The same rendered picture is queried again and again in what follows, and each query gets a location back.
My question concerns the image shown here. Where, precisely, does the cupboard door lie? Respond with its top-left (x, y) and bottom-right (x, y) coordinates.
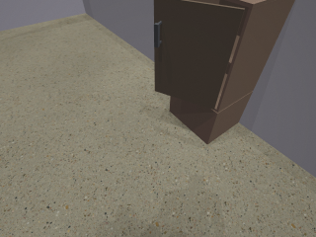
top-left (154, 0), bottom-right (245, 110)

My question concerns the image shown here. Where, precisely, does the handle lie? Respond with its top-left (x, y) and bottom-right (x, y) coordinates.
top-left (154, 21), bottom-right (162, 48)

